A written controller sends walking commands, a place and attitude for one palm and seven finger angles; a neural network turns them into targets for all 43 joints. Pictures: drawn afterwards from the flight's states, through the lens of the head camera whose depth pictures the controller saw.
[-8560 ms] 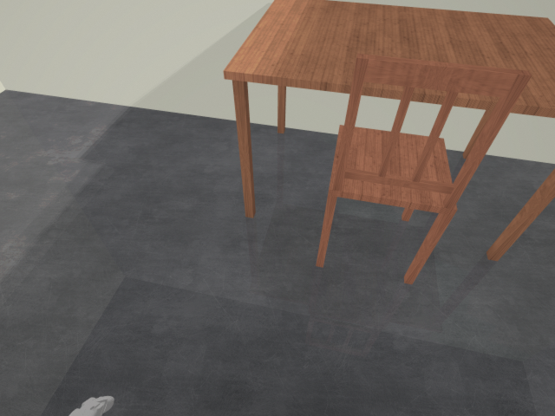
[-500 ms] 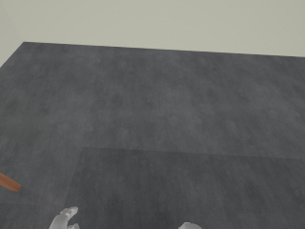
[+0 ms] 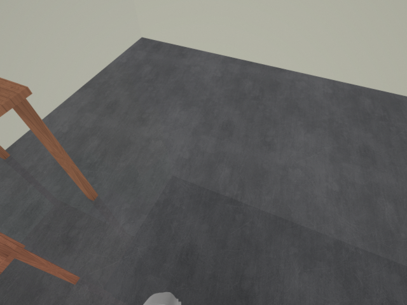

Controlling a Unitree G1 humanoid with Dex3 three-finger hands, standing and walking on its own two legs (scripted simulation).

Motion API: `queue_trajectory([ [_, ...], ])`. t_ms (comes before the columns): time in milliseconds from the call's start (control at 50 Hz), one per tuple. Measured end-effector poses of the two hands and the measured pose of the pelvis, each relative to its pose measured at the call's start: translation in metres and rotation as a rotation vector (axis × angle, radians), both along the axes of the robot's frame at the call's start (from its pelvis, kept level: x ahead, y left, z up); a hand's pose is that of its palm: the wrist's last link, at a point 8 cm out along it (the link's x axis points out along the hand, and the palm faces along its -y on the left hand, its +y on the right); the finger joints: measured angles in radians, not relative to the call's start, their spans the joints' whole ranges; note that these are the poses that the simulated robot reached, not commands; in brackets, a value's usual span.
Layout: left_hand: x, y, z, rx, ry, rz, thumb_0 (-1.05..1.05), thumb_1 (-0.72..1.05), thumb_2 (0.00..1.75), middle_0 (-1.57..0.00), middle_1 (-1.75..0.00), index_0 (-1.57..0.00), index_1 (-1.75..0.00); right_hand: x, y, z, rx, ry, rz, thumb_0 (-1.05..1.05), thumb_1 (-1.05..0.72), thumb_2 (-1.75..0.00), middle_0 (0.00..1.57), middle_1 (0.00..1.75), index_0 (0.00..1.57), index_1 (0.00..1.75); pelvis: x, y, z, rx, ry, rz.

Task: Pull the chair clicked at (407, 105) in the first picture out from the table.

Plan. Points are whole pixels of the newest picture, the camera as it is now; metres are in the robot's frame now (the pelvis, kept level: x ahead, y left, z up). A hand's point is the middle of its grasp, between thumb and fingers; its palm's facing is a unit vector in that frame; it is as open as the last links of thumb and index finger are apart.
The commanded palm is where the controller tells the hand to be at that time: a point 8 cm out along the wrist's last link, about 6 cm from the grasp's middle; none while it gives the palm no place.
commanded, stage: turn to face it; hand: left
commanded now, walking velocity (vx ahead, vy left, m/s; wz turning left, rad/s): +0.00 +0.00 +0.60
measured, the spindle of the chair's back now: out of the picture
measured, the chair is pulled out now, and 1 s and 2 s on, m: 0.00 0.00 0.00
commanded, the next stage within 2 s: take the last steps up to it in 1.94 s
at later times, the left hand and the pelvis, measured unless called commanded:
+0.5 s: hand out of the picture +0.05 +0.29 -0.15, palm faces +0.31 -0.92 -0.25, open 7.4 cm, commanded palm none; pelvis +0.00 +0.05 +0.01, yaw +17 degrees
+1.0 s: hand out of the picture -0.03 +0.19 -0.14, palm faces +0.57 -0.77 -0.29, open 7.4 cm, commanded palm none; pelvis +0.01 -0.01 +0.01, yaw +36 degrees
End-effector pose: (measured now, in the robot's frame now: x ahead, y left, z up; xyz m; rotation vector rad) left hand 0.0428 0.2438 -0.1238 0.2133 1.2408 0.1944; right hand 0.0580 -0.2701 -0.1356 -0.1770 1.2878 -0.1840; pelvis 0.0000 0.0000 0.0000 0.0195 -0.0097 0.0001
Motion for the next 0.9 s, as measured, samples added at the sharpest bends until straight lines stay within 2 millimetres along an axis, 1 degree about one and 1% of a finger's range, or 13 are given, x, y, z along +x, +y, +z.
queue_trajectory([
  [60,-0.027,0.022,-0.015,-0.015,0.040,0.072,0.00,0.91,0.90,-0.20,-0.30,-0.20,-0.30,0.036,0.019,0.006,-0.029,-0.053,0.087,0.01,-0.91,-0.90,0.20,0.30,0.20,0.30,0.000,0.014,-0.006,-0.017,0.005,0.043],
  [100,-0.042,0.039,-0.030,-0.027,0.062,0.119,0.00,0.91,0.90,-0.20,-0.30,-0.20,-0.30,0.060,0.035,0.007,-0.051,-0.106,0.142,0.01,-0.91,-0.90,0.20,0.30,0.20,0.30,0.002,0.027,-0.016,-0.029,0.008,0.069],
  [160,-0.058,0.059,-0.038,-0.029,0.107,0.164,0.00,0.91,0.90,-0.20,-0.30,-0.20,-0.30,0.083,0.058,0.018,-0.062,-0.171,0.195,0.01,-0.91,-0.90,0.20,0.30,0.20,0.30,0.000,0.038,-0.016,-0.028,0.004,0.089],
  [200,-0.058,0.067,-0.034,-0.030,0.107,0.182,0.01,0.91,0.90,-0.20,-0.30,-0.20,-0.30,0.089,0.070,0.027,-0.068,-0.192,0.217,0.00,-0.91,-0.90,0.20,0.30,0.20,0.30,-0.001,0.043,-0.010,-0.044,0.004,0.110],
  [260,-0.050,0.077,-0.025,-0.036,0.057,0.200,0.01,0.91,0.90,-0.20,-0.30,-0.19,-0.30,0.091,0.084,0.034,-0.069,-0.190,0.246,0.00,-0.91,-0.90,0.20,0.30,0.20,0.30,-0.002,0.051,-0.002,-0.060,0.004,0.150],
  [400,-0.026,0.089,-0.007,-0.018,-0.076,0.235,0.00,0.91,0.90,-0.20,-0.30,-0.19,-0.30,0.080,0.102,0.031,-0.036,-0.137,0.283,0.00,-0.90,-0.90,0.20,0.30,0.21,0.30,-0.003,0.057,0.006,-0.063,0.009,0.231],
  [460,-0.019,0.089,-0.002,-0.005,-0.108,0.249,0.00,0.91,0.90,-0.20,-0.30,-0.19,-0.30,0.071,0.102,0.026,-0.021,-0.104,0.287,0.00,-0.90,-0.90,0.20,0.30,0.21,0.30,-0.002,0.054,0.006,-0.060,0.012,0.265],
  [540,-0.010,0.084,0.005,0.013,-0.141,0.264,0.00,0.91,0.90,-0.20,-0.30,-0.19,-0.30,0.056,0.093,0.017,-0.007,-0.049,0.289,0.00,-0.90,-0.90,0.20,0.30,0.21,0.30,-0.002,0.046,0.005,-0.054,0.019,0.311],
  [640,-0.001,0.067,0.015,0.040,-0.183,0.285,0.00,0.91,0.90,-0.20,-0.30,-0.19,-0.30,0.041,0.071,0.003,0.004,0.029,0.304,0.01,-0.90,-0.90,0.20,0.30,0.21,0.30,-0.001,0.028,0.003,-0.046,0.026,0.374],
  [700,-0.003,0.051,0.021,0.061,-0.208,0.309,0.00,0.91,0.90,-0.20,-0.30,-0.20,-0.30,0.041,0.054,-0.007,0.015,0.066,0.322,0.01,-0.90,-0.90,0.20,0.30,0.21,0.30,0.000,0.013,-0.001,-0.036,0.030,0.413],
  [760,-0.016,0.035,0.022,0.092,-0.213,0.337,0.00,0.91,0.90,-0.20,-0.30,-0.20,-0.30,0.049,0.039,-0.019,0.027,0.077,0.341,0.01,-0.90,-0.90,0.20,0.30,0.21,0.30,0.002,-0.003,-0.006,-0.015,0.022,0.437],
  [840,-0.048,0.013,0.030,0.093,-0.165,0.410,0.00,0.91,0.90,-0.20,-0.30,-0.20,-0.30,0.071,0.029,-0.015,0.030,0.068,0.400,0.01,-0.91,-0.90,0.20,0.30,0.20,0.30,0.005,-0.011,0.001,0.010,0.006,0.505],
  [900,-0.070,0.000,0.030,0.087,-0.136,0.468,0.00,0.91,0.90,-0.20,-0.30,-0.20,-0.30,0.088,0.027,-0.012,0.028,0.058,0.450,0.01,-0.91,-0.90,0.20,0.30,0.20,0.30,0.007,-0.015,0.005,0.022,0.001,0.550],
])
